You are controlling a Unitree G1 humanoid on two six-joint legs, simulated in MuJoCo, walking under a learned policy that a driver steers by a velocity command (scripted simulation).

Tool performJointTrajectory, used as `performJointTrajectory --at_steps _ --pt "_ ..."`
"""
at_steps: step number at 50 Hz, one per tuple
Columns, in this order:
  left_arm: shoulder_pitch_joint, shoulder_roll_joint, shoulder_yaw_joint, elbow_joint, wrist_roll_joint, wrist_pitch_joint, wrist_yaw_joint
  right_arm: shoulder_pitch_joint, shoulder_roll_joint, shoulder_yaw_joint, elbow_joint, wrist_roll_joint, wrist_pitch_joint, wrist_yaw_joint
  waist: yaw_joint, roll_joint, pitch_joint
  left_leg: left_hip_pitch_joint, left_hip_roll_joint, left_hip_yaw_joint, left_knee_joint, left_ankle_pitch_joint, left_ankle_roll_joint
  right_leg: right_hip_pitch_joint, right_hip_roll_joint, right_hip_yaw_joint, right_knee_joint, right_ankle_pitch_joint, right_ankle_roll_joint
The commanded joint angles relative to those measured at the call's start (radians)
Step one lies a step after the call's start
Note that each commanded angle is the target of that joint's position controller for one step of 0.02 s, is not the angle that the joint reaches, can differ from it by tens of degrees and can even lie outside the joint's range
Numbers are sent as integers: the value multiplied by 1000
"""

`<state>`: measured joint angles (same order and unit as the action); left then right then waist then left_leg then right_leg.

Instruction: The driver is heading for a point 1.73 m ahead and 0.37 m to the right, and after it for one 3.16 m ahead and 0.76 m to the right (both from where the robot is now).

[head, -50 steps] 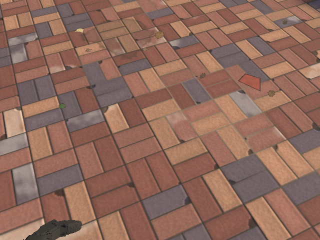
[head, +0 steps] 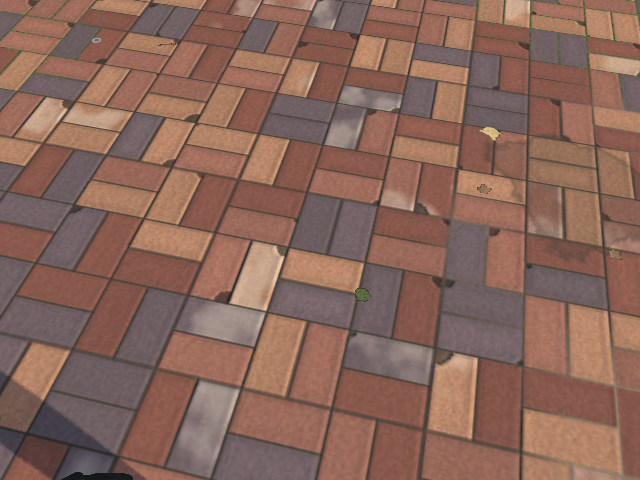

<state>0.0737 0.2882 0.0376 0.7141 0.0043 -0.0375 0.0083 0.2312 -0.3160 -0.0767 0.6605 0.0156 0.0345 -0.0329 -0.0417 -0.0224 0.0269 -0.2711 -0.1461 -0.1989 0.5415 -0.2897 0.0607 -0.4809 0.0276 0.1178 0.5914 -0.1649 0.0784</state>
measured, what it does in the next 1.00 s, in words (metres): steps on the spot: right foot, then left foot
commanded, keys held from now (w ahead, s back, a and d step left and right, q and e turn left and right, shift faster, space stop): no key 0.30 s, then e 0.70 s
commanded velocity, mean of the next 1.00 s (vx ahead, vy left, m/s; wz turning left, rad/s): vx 0.02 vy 0.00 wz -0.15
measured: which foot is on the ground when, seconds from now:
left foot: down 0.00-0.04, up 0.06-0.34, down 0.36-0.68, up 0.70-1.00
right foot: up 0.00-0.00, down 0.02-0.42, up 0.44-0.66, down 0.68-1.00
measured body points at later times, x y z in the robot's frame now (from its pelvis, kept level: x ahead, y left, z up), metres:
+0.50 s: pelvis +0.03 +0.00 +0.00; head +0.05 +0.01 +0.45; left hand +0.13 +0.28 -0.12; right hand +0.18 -0.25 -0.10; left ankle +0.01 +0.12 -0.73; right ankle +0.08 -0.12 -0.73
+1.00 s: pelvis +0.03 -0.03 +0.01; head +0.06 -0.06 +0.46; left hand +0.23 +0.22 -0.07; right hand +0.13 -0.34 -0.10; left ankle +0.08 +0.14 -0.68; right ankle +0.04 -0.11 -0.73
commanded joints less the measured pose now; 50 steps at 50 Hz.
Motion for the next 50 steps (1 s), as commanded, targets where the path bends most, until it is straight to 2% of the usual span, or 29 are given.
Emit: performJointTrajectory --at_steps 1,2,3,4,5,6,7,9,11,13,15,17,18,19,20,21,24,27,29,31,33,34,35,36,37,39,40,43,50 --pt "62 144 52 -56 6 -32 2 -67 -105 -22 -87 1 -9 -6 77 160 -136 59 190 -232 38 329 60 221 -57 10 -217 211 -61" --pt "76 201 60 -66 24 -30 9 -2 -41 -3 -89 -20 -13 -5 38 -14 -202 -36 99 -113 237 17 5 385 -265 187 -210 498 -144" --pt "95 223 66 -42 52 -14 8 80 -53 -4 -100 -9 -13 -7 -16 -272 -201 -240 -24 1 402 -435 -58 477 -428 458 -228 659 -344" --pt "89 164 55 -58 27 -11 5 119 -140 -23 -67 -18 -15 -8 4 -207 -207 -284 39 -7 585 -417 -102 468 -451 510 -235 549 -397" --pt "71 118 42 -69 17 -9 6 70 -179 -38 -48 -7 -5 -9 27 -120 -171 -296 57 4 669 -345 -120 431 -389 380 -215 481 -362" --pt "48 105 36 -73 13 -2 5 45 -162 -39 -35 -5 9 -14 25 -66 -148 -291 66 15 689 -294 -135 390 -325 289 -213 404 -319" --pt "27 103 33 -71 3 5 6 22 -147 -35 -42 -8 19 -17 28 -67 -119 -288 77 14 682 -256 -146 350 -303 250 -226 349 -307" --pt "10 104 29 -61 9 19 8 12 -83 -15 -45 -4 23 -9 16 -98 -99 -205 85 75 567 -205 -154 280 -229 140 -253 311 -281" --pt "12 100 30 -52 10 28 10 -3 -41 2 -45 -6 16 -4 27 -142 -118 -134 106 128 388 -199 -158 291 -205 91 -252 316 -280" --pt "40 119 36 -39 5 35 10 -30 -32 11 -46 -9 11 3 55 -173 -135 -65 127 151 232 -170 -149 313 -218 99 -248 293 -293" --pt "59 136 39 -28 -2 40 8 -22 -51 5 -31 -6 8 9 61 -175 -140 -6 130 163 91 -84 -132 320 -232 121 -237 226 -296" --pt "71 100 22 -9 -13 39 1 18 -27 9 5 -17 6 15 28 -142 -111 150 121 175 -170 91 -89 221 -193 113 -229 100 -245" --pt "111 92 16 7 -13 29 -6 13 -64 5 0 -32 4 12 37 -100 -108 247 171 120 -175 160 -56 134 -171 103 -225 20 -184" --pt "121 72 8 -2 8 15 -19 23 -140 -9 -10 -48 7 2 60 54 -119 291 304 5 -151 270 -2 65 -104 36 -137 -83 -122" --pt "88 55 9 -21 -4 10 -17 -3 -140 -13 14 -54 4 8 71 224 -101 94 354 -25 -190 92 71 137 -35 -63 -111 -179 -77" --pt "46 109 21 -16 -2 14 -12 -63 -94 -3 -11 -53 -6 12 55 180 -38 32 330 -15 -228 -17 70 162 -32 -68 -66 -136 -53" --pt "63 118 38 -19 -7 36 1 -57 -129 -21 0 -32 -27 -2 42 222 12 42 362 -17 -212 79 72 83 -21 -93 63 -134 -57" --pt "86 98 44 -32 -19 44 -9 -51 -113 -21 -7 -24 -31 -20 32 220 -10 111 457 -44 -153 425 141 6 -41 -109 235 -315 -71" --pt "77 83 43 -47 -25 51 -20 -57 -124 -28 -6 -15 -28 -24 22 179 -23 165 482 -34 -126 544 157 -26 -60 -117 241 -364 -72" --pt "105 77 43 -44 -28 58 -32 -94 -139 -36 -9 -5 -16 -25 37 164 -49 160 456 31 -84 584 133 52 -47 -158 142 -271 -73" --pt "155 91 53 -34 -25 63 -38 -103 -134 -37 -1 9 -7 -24 65 148 -71 106 403 118 6 499 70 196 -7 -188 -53 -58 -97" --pt "166 142 71 -44 -17 63 -31 -48 -109 -34 15 3 -12 -19 56 29 -87 28 330 200 151 315 -4 302 -46 -67 -156 178 -136" --pt "179 292 105 -71 -11 59 -18 -67 -45 -12 -37 -44 -17 -19 38 -272 -84 -272 156 302 432 -168 -135 447 -311 351 -210 545 -312" --pt "249 242 84 -70 19 42 -25 -151 -49 -10 -54 -38 -24 -22 118 -217 -163 -330 109 135 625 -442 -136 463 -410 480 -245 605 -458" --pt "215 217 73 -75 22 24 -27 -142 -77 -19 -48 -18 -23 -19 96 -120 -138 -359 136 96 708 -401 -128 457 -384 398 -234 571 -445" --pt "128 194 70 -87 -12 19 -12 -133 -95 -29 -21 -20 -21 -27 63 -24 -95 -391 168 92 660 -242 -123 437 -289 276 -220 437 -344" --pt "110 184 64 -92 -20 24 -2 -133 -102 -34 -18 -23 -20 -30 54 -38 -99 -357 175 88 628 -186 -128 416 -259 248 -226 421 -320" --pt "114 180 63 -106 -17 43 14 -109 -69 -27 -9 -12 -25 -21 46 -72 -118 -305 140 108 551 -102 -151 407 -210 216 -243 383 -313" --pt "102 200 76 -129 -13 65 27 -153 -64 -23 -15 -9 -40 -9 69 -117 -82 -213 117 89 267 -66 -166 326 -179 310 -266 83 -307"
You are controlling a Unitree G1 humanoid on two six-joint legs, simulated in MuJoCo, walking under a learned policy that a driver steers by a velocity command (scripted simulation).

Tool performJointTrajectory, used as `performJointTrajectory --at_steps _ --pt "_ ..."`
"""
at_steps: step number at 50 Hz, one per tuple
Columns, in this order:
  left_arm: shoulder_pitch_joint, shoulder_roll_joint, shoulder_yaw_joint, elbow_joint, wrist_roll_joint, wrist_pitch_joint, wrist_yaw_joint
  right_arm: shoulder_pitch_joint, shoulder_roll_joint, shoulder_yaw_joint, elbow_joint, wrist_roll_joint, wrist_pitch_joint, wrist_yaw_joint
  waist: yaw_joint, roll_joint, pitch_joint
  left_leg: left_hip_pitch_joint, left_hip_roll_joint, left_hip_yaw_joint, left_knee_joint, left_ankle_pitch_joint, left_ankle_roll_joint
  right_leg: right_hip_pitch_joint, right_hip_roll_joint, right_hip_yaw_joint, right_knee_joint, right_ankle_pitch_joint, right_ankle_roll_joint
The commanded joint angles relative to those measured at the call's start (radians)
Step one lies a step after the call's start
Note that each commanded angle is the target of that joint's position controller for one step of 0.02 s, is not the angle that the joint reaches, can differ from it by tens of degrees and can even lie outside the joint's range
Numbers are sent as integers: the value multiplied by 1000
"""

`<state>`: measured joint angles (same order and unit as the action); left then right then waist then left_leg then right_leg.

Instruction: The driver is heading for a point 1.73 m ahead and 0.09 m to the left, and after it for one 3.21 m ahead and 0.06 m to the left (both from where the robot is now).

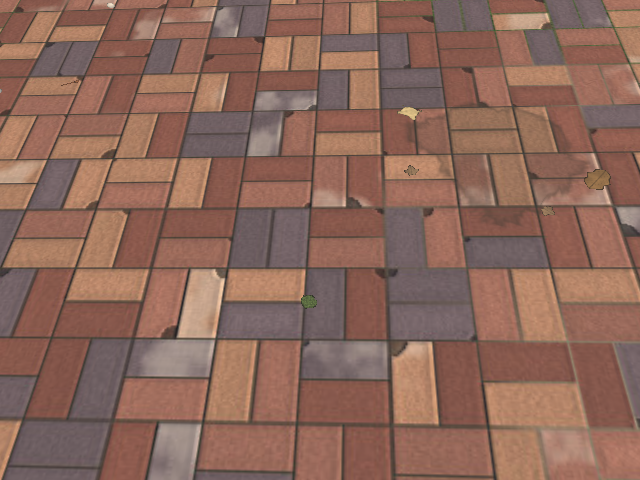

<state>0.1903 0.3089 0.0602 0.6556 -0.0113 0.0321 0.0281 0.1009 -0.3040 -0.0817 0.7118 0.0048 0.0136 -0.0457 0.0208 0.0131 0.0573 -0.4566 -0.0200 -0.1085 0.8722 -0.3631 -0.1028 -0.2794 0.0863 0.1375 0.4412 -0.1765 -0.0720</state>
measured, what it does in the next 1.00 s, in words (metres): steps on the spot: left foot, then right foot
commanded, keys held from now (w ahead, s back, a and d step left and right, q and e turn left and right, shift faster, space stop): e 0.26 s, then no key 0.30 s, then q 0.44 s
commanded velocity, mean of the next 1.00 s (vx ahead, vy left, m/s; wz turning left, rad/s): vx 0.00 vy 0.00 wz -0.14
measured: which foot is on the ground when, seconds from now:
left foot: up 0.00-0.18, down 0.20-0.72, up 0.74-1.00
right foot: down 0.00-0.20, up 0.22-0.54, down 0.56-1.00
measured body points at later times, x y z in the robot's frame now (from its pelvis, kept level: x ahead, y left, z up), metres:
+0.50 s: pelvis -0.01 +0.03 +0.00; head +0.03 +0.03 +0.44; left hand +0.20 +0.27 -0.11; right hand +0.06 -0.26 -0.11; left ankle +0.03 +0.15 -0.74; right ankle -0.06 -0.11 -0.71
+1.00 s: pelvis -0.01 +0.03 -0.01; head +0.03 +0.04 +0.44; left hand +0.17 +0.29 -0.12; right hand +0.09 -0.27 -0.11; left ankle +0.00 +0.14 -0.73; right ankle -0.05 -0.10 -0.74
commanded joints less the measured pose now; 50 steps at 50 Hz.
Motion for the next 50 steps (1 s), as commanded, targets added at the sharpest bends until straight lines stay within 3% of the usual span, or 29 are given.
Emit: performJointTrajectory --at_steps 1,6,8,9,10,11,12,13,14,15,16,19,22,25,27,28,29,30,31,32,33,34,37,39,41,43,46,48,50 --pt "-19 181 55 -74 3 -2 5 -24 -79 -19 -66 3 -24 7 8 -158 -109 -7 -14 -3 -90 4 2 110 -235 309 -114 78 -157" --pt "-45 181 59 -91 -5 11 -4 2 -91 -25 -63 10 -50 29 4 -175 -129 91 -32 -4 -255 1 32 121 -225 406 -71 162 -143" --pt "-74 174 58 -98 -18 17 -2 54 -91 -29 -46 10 -59 37 -32 -166 -138 195 -33 15 -438 115 55 102 -192 411 -29 177 -109" --pt "-70 159 53 -100 -23 19 1 81 -107 -36 -35 6 -60 36 -43 -144 -143 284 7 4 -531 218 75 52 -155 387 8 108 -70" --pt "-21 114 41 -98 -14 18 0 91 -165 -47 -43 -10 -55 31 -16 5 -171 393 184 -149 -566 271 143 -52 -77 285 164 -149 -12" --pt "-1 115 45 -120 -20 11 0 60 -232 -56 -49 -41 -45 30 22 252 -108 378 354 -373 -596 440 302 -253 90 75 355 -442 48" --pt "22 198 71 -103 0 3 0 31 -185 -47 -70 -51 -49 30 13 201 -99 306 435 -406 -596 450 384 -274 14 56 599 -462 96" --pt "38 229 86 -80 -6 5 -4 -17 -130 -29 -86 -39 -49 24 29 138 -87 277 379 -306 -583 410 357 -265 -13 46 686 -391 114" --pt "49 204 84 -56 -4 15 -2 -43 -104 -20 -90 -24 -46 20 31 106 -72 269 303 -217 -572 349 313 -263 -17 34 727 -331 134" --pt "52 174 77 -49 1 23 1 -42 -92 -14 -87 -8 -44 17 19 106 -63 288 270 -176 -564 343 298 -290 -14 32 773 -282 150" --pt "48 142 67 -50 -2 26 -2 -29 -92 -8 -82 -4 -39 14 9 110 -56 289 253 -138 -560 392 303 -294 -12 19 783 -267 162" --pt "-19 101 47 -80 -10 18 -2 36 -105 -8 -64 -15 -28 12 -38 137 -73 372 238 -89 -548 459 327 -291 -28 -24 639 -253 178" --pt "-40 63 24 -91 3 15 -8 29 -131 -13 -59 -10 -20 20 -50 164 -107 377 247 -62 -525 495 330 -163 -74 -73 417 -286 176" --pt "-24 74 22 -81 -2 13 -15 49 -155 -15 -42 3 -12 30 -56 181 -113 349 257 -69 -499 537 331 -40 -70 -133 214 -237 160" --pt "44 67 22 -45 2 10 -19 46 -136 -3 -28 20 -12 33 -12 153 -107 299 235 -48 -454 524 289 104 -56 -157 -63 -17 118" --pt "46 93 24 -49 9 10 -16 98 -113 7 -7 17 -22 36 -17 111 -115 236 214 -33 -439 449 226 212 -89 -100 -133 103 87" --pt "70 138 27 -56 18 11 -5 125 -52 31 -8 -22 -37 46 -42 -49 -178 137 146 28 -341 257 141 366 -246 77 -112 365 44" --pt "0 120 14 -43 41 7 -8 138 -2 47 -13 -27 -45 48 -93 -224 -168 174 96 85 -405 16 82 206 -329 111 -69 329 -58" --pt "-57 48 -2 -65 42 -5 -18 92 -58 39 1 -29 -41 45 -62 -147 -134 238 102 81 -418 78 50 149 -274 63 -79 175 -68" --pt "-46 54 1 -53 48 -14 -21 51 -85 32 -1 -21 -39 45 -40 -138 -107 215 84 85 -413 151 47 155 -223 27 -76 67 -28" --pt "-29 94 12 -48 49 -19 -17 36 -101 27 4 -12 -34 39 -22 -131 -86 188 74 88 -391 179 49 157 -199 8 -81 20 -5" --pt "-23 117 19 -42 40 -23 -13 34 -117 23 -2 -8 -26 34 -18 -146 -54 154 72 82 -374 191 49 147 -214 18 -88 31 -4" --pt "22 138 32 -32 28 -17 7 52 -119 15 -6 9 -17 29 -7 -169 -31 69 52 101 -258 105 50 152 -295 48 -94 129 -62" --pt "25 136 35 -44 33 -13 16 51 -114 7 -14 12 -7 32 18 -205 -41 -22 54 97 -10 -175 47 163 -396 113 -112 244 -153" --pt "1 122 33 -46 30 -21 18 79 -107 -8 -10 22 10 33 2 -144 -40 -103 75 50 218 -268 34 170 -457 106 -115 397 -211" --pt "-67 114 36 -48 18 -28 14 97 -86 -5 -6 18 26 30 -26 -107 -37 -97 94 60 180 -189 22 165 -418 15 -111 406 -184" --pt "-105 123 44 -45 14 -19 10 78 -69 7 -33 16 29 49 -17 -125 -81 14 95 121 3 -84 20 168 -380 -88 -79 433 -158" --pt "-84 143 52 -30 5 -11 10 81 -88 3 -55 22 27 65 -10 -143 -116 67 76 151 -107 -43 39 203 -393 -101 -39 447 -144" --pt "-92 153 55 -19 -16 -7 11 139 -97 -6 -52 21 27 76 -46 -137 -131 176 40 199 -293 104 80 174 -383 -140 43 375 -95"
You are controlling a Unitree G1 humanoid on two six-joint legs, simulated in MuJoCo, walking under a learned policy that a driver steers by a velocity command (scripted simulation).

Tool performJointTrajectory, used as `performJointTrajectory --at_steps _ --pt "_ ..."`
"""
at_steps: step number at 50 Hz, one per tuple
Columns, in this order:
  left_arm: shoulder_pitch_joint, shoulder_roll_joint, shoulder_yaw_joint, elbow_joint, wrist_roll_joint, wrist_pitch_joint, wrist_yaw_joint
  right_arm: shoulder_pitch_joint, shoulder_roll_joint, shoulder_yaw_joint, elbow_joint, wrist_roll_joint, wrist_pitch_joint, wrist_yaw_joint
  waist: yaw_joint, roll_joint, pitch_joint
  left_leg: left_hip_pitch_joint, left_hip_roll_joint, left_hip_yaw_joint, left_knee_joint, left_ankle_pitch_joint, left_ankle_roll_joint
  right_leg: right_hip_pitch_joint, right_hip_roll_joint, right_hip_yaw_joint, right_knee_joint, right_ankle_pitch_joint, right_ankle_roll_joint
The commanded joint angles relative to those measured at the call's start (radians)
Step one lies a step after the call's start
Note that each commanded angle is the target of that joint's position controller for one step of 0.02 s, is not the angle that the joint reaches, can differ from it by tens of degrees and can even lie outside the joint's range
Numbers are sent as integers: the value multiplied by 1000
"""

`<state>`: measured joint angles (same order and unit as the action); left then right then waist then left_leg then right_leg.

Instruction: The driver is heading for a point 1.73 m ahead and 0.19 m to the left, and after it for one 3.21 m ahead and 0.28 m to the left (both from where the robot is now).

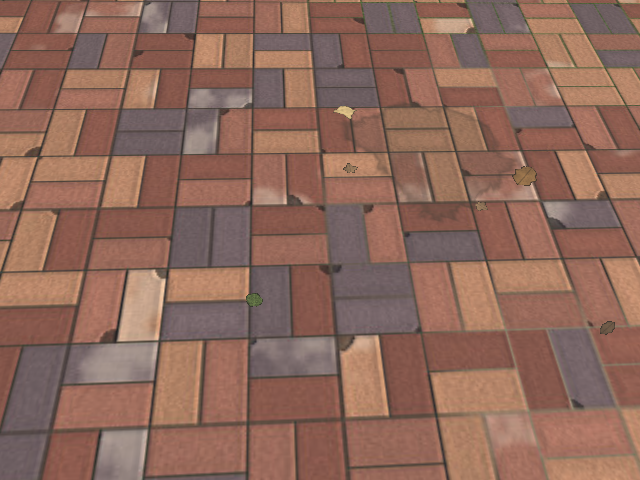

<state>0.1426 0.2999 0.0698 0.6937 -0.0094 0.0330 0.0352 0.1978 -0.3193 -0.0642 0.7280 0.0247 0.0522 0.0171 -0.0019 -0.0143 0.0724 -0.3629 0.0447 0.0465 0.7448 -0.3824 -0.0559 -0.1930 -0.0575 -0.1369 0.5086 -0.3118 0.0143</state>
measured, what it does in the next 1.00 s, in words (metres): walks ahead, turning left: left foot, then right foot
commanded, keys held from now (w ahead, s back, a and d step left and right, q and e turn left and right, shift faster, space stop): q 0.34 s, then w+q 0.16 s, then w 0.30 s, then w+e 0.20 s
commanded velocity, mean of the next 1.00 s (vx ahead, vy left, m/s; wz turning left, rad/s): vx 0.22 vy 0.00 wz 0.35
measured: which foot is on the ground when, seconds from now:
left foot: up 0.00-0.02, down 0.04-0.58, up 0.60-0.98, down 1.00-1.00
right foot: down 0.00-0.04, up 0.06-0.56, down 0.58-1.00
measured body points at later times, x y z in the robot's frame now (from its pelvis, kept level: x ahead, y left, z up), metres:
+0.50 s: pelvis +0.02 +0.03 +0.01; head +0.05 +0.05 +0.46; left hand +0.10 +0.34 -0.09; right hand +0.24 -0.21 -0.07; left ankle +0.01 +0.11 -0.73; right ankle +0.08 -0.13 -0.71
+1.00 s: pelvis +0.19 +0.11 -0.01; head +0.23 +0.12 +0.44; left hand +0.04 +0.35 -0.13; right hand +0.51 -0.01 -0.07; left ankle +0.25 +0.26 -0.74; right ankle +0.09 -0.11 -0.73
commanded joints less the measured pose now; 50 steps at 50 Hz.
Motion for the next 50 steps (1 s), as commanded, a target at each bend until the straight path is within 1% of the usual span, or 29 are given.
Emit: performJointTrajectory --at_steps 1,2,3,4,5,6,7,8,11,17,20,23,26,28,29,30,31,32,33,34,37,39,41,43,44,46,48,49,50 --pt "0 138 40 -35 -21 -11 1 78 -108 -36 -62 -7 -13 6 -31 -60 -152 179 -51 21 -273 242 66 28 -196 86 69 376 -122" --pt "43 94 28 -33 13 -17 -5 101 -214 -67 -75 -9 -16 -12 -15 165 -150 326 91 -214 -346 585 135 -167 -101 -6 310 77 -23" --pt "-49 51 7 -105 44 -20 2 110 -311 -80 -111 -39 -33 -13 -35 346 -153 342 353 -632 -405 770 373 -423 77 56 549 -411 51" --pt "-91 107 23 -100 23 -19 8 128 -257 -64 -115 -58 -57 -3 -82 179 -211 342 363 -617 -418 713 442 -434 65 202 707 -424 47" --pt "-83 119 29 -97 3 -16 8 81 -230 -55 -114 -52 -74 -3 -49 156 -165 303 313 -525 -419 610 398 -456 46 221 732 -334 32" --pt "-62 132 37 -72 6 -14 14 27 -204 -52 -118 -30 -77 -9 -24 102 -130 285 246 -450 -417 500 333 -461 23 226 700 -237 27" --pt "-60 145 44 -63 14 -13 21 -17 -174 -41 -125 -13 -72 -17 -10 94 -111 269 213 -415 -414 480 292 -462 12 233 659 -162 30" --pt "-46 140 46 -53 15 -13 19 -27 -158 -31 -131 -10 -67 -25 1 110 -120 238 179 -379 -415 520 278 -413 24 225 664 -110 40" --pt "-15 109 40 -41 8 -16 12 -14 -151 -28 -144 -17 -59 -37 5 114 -153 262 150 -353 -417 547 283 -384 52 220 629 -34 65" --pt "-64 96 34 -52 6 -28 11 -2 -173 -39 -154 -16 -40 -51 -22 146 -122 272 129 -436 -416 364 282 -378 66 246 385 -14 96" --pt "-78 101 33 -58 -1 -47 -4 9 -173 -41 -155 -11 -38 -49 -39 172 -111 219 106 -513 -471 -28 294 -331 74 241 268 -15 83" --pt "-95 107 33 -68 -10 -82 -22 16 -178 -42 -153 -10 -43 -43 -49 185 -91 202 101 -580 -476 -143 300 -285 85 239 159 -54 54" --pt "-46 105 34 -51 -20 -115 -39 3 -166 -36 -154 -7 -45 -37 -21 176 -95 150 79 -601 -452 -154 286 -141 92 217 25 -26 17" --pt "42 91 36 -14 -16 -131 -44 -12 -122 -19 -156 -8 -44 -39 31 140 -100 54 24 -556 -386 -177 238 58 73 187 -147 120 -18" --pt "108 110 39 1 -2 -136 -39 0 -64 1 -153 -14 -52 -38 53 78 -135 -53 -24 -490 -257 -214 187 211 -23 270 -163 90 -50" --pt "193 157 40 10 21 -137 -34 15 12 25 -158 -20 -61 -35 61 -95 -165 -192 -152 -301 38 -219 114 317 -199 526 -249 -124 -128" --pt "220 240 64 36 39 -139 -49 -29 -69 0 -210 4 -76 -40 53 -213 -45 -395 -153 -245 184 -249 99 230 -329 820 -332 -350 -259" --pt "174 178 50 27 15 -142 -47 -29 -133 -17 -190 6 -83 -41 42 -147 40 -463 -86 -257 274 -165 87 198 -322 788 -346 -432 -275" --pt "157 130 35 24 1 -141 -40 -19 -138 -22 -167 1 -89 -35 37 -134 61 -482 -73 -247 297 -84 79 205 -266 696 -345 -373 -241" --pt "156 121 29 22 -1 -139 -35 -11 -123 -21 -154 -8 -94 -30 34 -122 39 -484 -59 -223 306 -27 72 229 -226 622 -342 -298 -214" --pt "192 114 18 36 3 -136 -27 -72 -65 -5 -168 -18 -120 -8 55 -105 20 -463 -10 -135 270 137 47 213 -171 458 -365 -19 -202" --pt "211 119 16 44 -1 -130 -25 -121 -31 9 -185 -18 -128 -2 75 -105 18 -425 8 -83 175 200 28 183 -147 381 -377 99 -206" --pt "237 126 13 57 -7 -121 -26 -187 1 23 -205 -16 -137 6 99 -104 25 -338 4 -48 33 253 18 133 -124 326 -377 191 -203" --pt "267 146 14 69 -11 -111 -27 -231 7 26 -218 -10 -148 18 108 -107 32 -229 -24 -28 -93 285 15 85 -120 309 -365 246 -199" --pt "285 160 17 75 -14 -108 -28 -237 -5 22 -220 -6 -152 24 106 -112 30 -184 -37 -24 -126 291 17 79 -135 321 -359 263 -199" --pt "284 180 23 78 -23 -103 -27 -211 -44 6 -218 2 -157 29 69 -127 19 -106 -43 -51 -186 303 39 96 -173 360 -335 297 -183" --pt "259 191 26 76 -25 -98 -25 -109 -88 -17 -194 5 -158 21 -14 -128 -34 60 -61 -50 -248 294 78 101 -170 342 -229 485 -148" --pt "263 173 20 75 -19 -98 -26 9 -123 -38 -161 2 -153 9 -78 -103 -115 242 -64 -41 -274 295 105 66 -122 299 -73 592 -121" --pt "252 120 0 50 1 -101 -28 177 -171 -56 -137 -13 -148 -6 -159 -55 -258 521 65 -152 -237 259 154 -94 -73 271 183 436 -83"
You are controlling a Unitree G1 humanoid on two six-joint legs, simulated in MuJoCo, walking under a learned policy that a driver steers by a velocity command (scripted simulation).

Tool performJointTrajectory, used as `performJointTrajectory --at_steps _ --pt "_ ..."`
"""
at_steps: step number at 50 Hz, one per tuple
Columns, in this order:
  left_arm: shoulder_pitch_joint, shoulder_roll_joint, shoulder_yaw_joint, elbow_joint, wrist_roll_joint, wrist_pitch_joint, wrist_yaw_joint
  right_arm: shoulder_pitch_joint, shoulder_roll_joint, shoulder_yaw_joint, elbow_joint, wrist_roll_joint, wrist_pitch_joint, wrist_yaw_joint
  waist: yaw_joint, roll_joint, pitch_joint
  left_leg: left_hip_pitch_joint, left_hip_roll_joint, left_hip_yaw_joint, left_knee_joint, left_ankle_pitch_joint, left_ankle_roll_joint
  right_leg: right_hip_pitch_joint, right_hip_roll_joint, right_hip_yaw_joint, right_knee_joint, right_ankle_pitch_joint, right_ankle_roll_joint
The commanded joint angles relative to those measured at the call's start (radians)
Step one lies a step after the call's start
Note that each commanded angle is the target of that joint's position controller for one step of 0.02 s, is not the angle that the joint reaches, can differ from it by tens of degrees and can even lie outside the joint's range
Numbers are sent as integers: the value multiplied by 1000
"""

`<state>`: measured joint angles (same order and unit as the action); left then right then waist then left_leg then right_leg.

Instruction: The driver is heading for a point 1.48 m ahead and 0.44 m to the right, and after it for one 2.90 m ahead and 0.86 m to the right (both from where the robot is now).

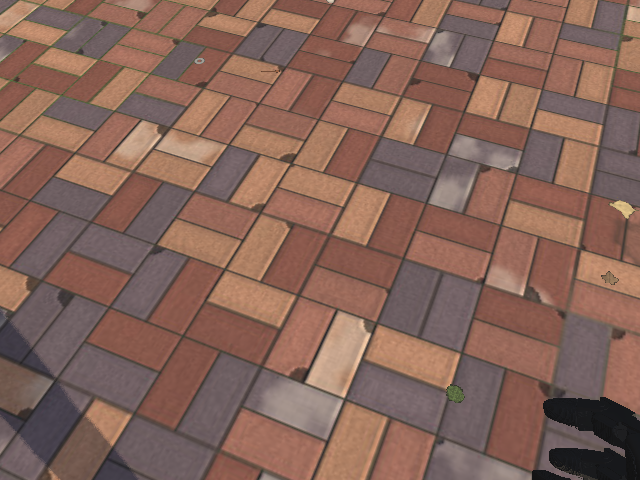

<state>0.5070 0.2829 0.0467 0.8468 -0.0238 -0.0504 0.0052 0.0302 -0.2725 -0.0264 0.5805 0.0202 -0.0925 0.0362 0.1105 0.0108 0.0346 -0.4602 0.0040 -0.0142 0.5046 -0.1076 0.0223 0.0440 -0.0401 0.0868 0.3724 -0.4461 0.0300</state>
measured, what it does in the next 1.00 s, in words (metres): walks ahead, turning right: right foot, then left foot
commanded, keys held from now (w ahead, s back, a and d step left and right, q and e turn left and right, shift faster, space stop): w+e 0.90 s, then w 0.10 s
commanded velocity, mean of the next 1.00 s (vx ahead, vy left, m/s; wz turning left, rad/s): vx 0.49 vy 0.00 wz -0.51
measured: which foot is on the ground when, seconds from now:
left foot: down 0.00-0.50, up 0.52-0.96, down 0.98-1.00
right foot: down 0.00-0.00, up 0.02-0.50, down 0.52-1.00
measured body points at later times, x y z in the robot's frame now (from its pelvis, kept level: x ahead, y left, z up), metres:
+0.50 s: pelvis +0.26 -0.03 -0.01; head +0.30 -0.05 +0.44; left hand +0.55 +0.13 -0.08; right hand +0.19 -0.32 -0.13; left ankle +0.11 +0.13 -0.72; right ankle +0.37 -0.15 -0.72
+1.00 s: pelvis +0.55 -0.11 +0.00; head +0.56 -0.12 +0.45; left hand +0.74 +0.13 -0.11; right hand +0.62 -0.43 -0.07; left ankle +0.71 -0.07 -0.73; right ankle +0.37 -0.15 -0.72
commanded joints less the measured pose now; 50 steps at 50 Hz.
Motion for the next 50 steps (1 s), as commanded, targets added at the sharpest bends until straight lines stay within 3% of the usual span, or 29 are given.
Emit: performJointTrajectory --at_steps 1,2,3,5,6,8,11,15,19,21,23,24,25,26,27,28,29,30,31,33,36,40,44,47,48,49,50 --pt "9 -3 -17 -136 13 -28 5 437 -321 -113 31 -36 7 -28 -225 241 -414 927 403 -537 -70 -218 211 -647 59 -28 701 13 -32" --pt "1 80 3 -119 -22 -35 7 437 -231 -91 38 -36 7 -22 -237 256 -408 837 418 -727 -214 -385 235 -730 48 72 859 -112 -31" --pt "-91 148 26 -137 -42 -32 6 365 -172 -72 45 -26 6 -24 -224 191 -229 708 387 -569 -228 -401 199 -800 -2 57 909 -37 -41" --pt "-171 129 27 -148 -15 -23 6 255 -108 -54 54 -25 3 -22 -172 108 -80 487 301 -336 -267 -195 171 -761 -66 23 850 96 -43" --pt "-161 113 30 -142 -11 -12 2 223 -90 -50 59 -35 -4 -22 -141 125 -51 412 269 -251 -300 -123 160 -710 -89 28 822 138 -42" --pt "-151 71 24 -136 -13 10 -3 192 -82 -55 74 -33 -22 -23 -113 104 -24 342 257 -156 -348 -22 168 -669 -95 18 804 177 -36" --pt "-208 57 22 -168 -2 25 -4 185 -108 -68 103 -30 -36 -25 -100 57 26 324 267 -55 -386 89 181 -732 -97 33 716 262 -19" --pt "-326 46 11 -207 2 9 -31 195 -146 -77 130 -26 -29 -35 -133 32 56 343 236 88 -397 149 159 -708 -82 -19 462 468 -24" --pt "-466 44 2 -269 0 4 -58 265 -189 -89 168 -9 -8 -40 -183 5 91 449 264 151 -377 185 138 -719 -66 -83 308 479 -58" --pt "-499 58 7 -298 0 5 -68 283 -207 -94 181 1 9 -40 -181 13 84 523 278 176 -320 308 122 -717 -43 -117 268 414 -86" --pt "-464 93 25 -311 3 11 -71 283 -239 -102 181 6 26 -46 -140 54 19 571 277 206 -181 656 100 -612 25 -176 262 309 -125" --pt "-379 126 44 -298 2 16 -68 278 -252 -104 178 9 36 -49 -88 70 -42 571 267 220 -42 799 89 -498 69 -201 262 262 -151" --pt "-226 172 73 -264 -2 22 -58 266 -245 -99 172 14 42 -53 1 60 -125 491 237 246 163 807 61 -275 112 -207 208 301 -187" --pt "-63 245 106 -227 -5 36 -38 283 -205 -81 155 -3 36 -57 69 -19 -217 251 198 241 460 520 17 38 37 -49 194 321 -238" --pt "-111 354 116 -240 -10 27 -31 382 -52 -34 95 -42 12 -43 -75 -282 -298 -198 -16 150 823 -461 -49 338 -230 544 98 147 -426" --pt "-80 274 93 -276 -1 9 -37 282 -141 -42 84 -8 -25 -30 9 -165 -432 -296 -34 -86 930 -497 -39 385 -300 781 -57 15 -467" --pt "-112 217 77 -259 7 -6 -40 180 -186 -54 50 27 -41 -24 19 -110 -277 -369 14 -93 897 -391 -20 287 -271 631 -88 72 -407" --pt "-168 194 69 -258 3 -14 -40 167 -170 -46 47 17 -51 -29 -29 -36 -176 -340 59 -86 801 -302 -10 137 -225 504 -85 176 -370" --pt "-234 166 60 -268 6 -15 -37 169 -168 -48 58 -10 -52 -36 -73 -5 -120 -276 89 -83 713 -257 -16 3 -185 411 -87 301 -344" --pt "-288 143 50 -286 25 -18 -29 202 -173 -55 69 -28 -31 -35 -124 -36 -96 -166 109 -86 641 -209 -36 -139 -146 330 -125 457 -342" --pt "-268 167 55 -260 15 -22 -12 177 -128 -40 64 -40 -7 -37 -128 -27 -60 -137 97 -49 503 -143 -86 -258 -111 229 -147 568 -342" --pt "-220 187 61 -229 4 -9 7 12 -84 -18 28 -34 -8 -29 -65 -70 -23 -66 38 -33 179 137 -106 -325 -33 156 -131 434 -271" --pt "-158 190 64 -198 -6 2 10 -66 -117 -29 6 -13 -22 -13 -37 -95 -22 -6 2 -63 33 178 -90 -270 -66 247 -72 318 -242" --pt "-161 173 61 -186 0 8 13 -12 -151 -47 20 -10 -33 -7 -71 -138 -32 42 11 -68 -2 78 -45 -186 -110 314 13 326 -218" --pt "-167 157 57 -183 3 11 12 47 -155 -54 37 -13 -37 -9 -104 -144 -45 118 7 -46 -35 67 -21 -185 -97 308 59 364 -202" --pt "-159 119 43 -182 9 10 8 134 -179 -69 55 -23 -42 -14 -144 -129 -103 263 28 -50 -52 55 14 -202 -46 268 180 427 -172" --pt "-136 62 20 -196 25 9 6 271 -225 -80 65 -38 -44 -21 -192 -16 -245 498 189 -220 -40 12 79 -306 16 195 457 281 -134"
Keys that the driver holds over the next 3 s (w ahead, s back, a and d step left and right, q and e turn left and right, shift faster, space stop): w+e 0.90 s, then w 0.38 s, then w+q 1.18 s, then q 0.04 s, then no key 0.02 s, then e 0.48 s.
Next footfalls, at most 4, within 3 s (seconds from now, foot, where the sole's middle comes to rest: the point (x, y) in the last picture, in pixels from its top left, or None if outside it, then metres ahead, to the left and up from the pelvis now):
0.52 right None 0.41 -0.17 -0.76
0.98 left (413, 351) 0.74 -0.09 -0.76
1.48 right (572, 337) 0.81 -0.45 -0.76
2.00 left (505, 213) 1.17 -0.32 -0.76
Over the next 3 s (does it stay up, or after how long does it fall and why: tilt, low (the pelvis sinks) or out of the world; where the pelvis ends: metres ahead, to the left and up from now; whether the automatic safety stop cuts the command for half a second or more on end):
stays up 1.39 -0.44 0.02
